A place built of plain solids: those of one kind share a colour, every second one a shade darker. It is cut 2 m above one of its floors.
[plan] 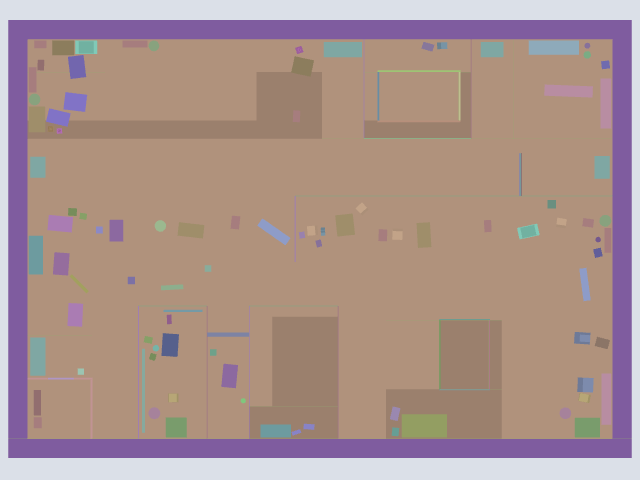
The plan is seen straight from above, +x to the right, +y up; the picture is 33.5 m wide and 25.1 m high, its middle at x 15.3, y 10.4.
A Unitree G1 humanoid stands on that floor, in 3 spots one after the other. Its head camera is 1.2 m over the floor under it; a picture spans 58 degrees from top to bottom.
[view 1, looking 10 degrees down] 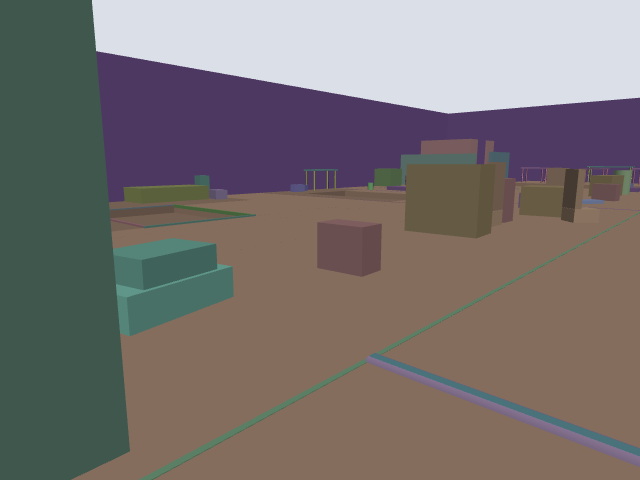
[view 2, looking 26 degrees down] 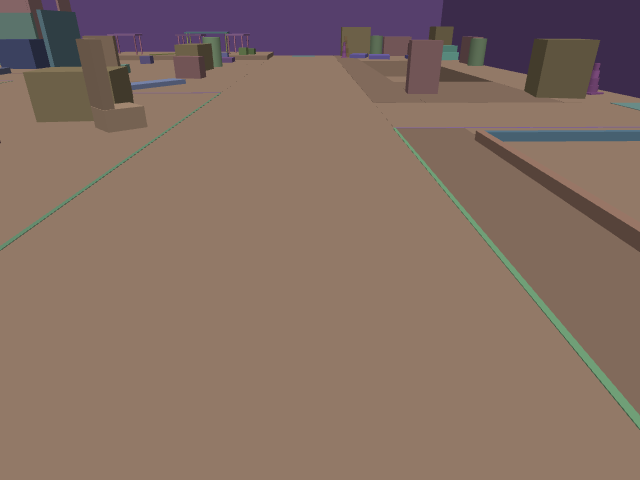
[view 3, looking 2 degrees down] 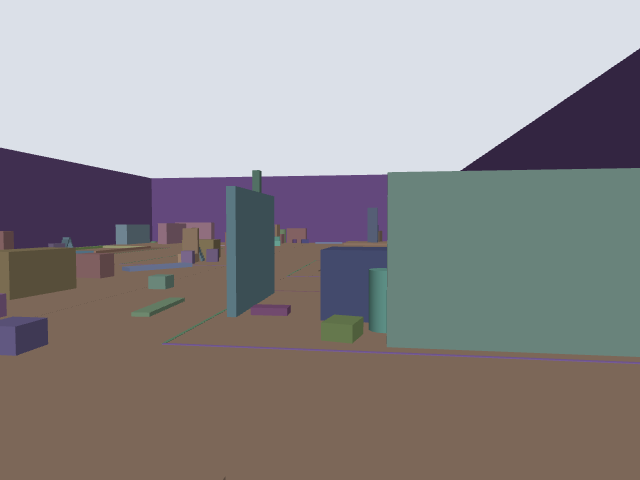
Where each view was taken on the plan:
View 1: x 27.85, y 14.20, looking -137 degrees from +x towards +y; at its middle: crate_stack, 4.96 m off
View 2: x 23.48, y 14.60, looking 179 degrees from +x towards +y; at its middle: floor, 2.74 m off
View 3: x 1.74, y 4.78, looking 8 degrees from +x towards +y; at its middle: wall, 29.16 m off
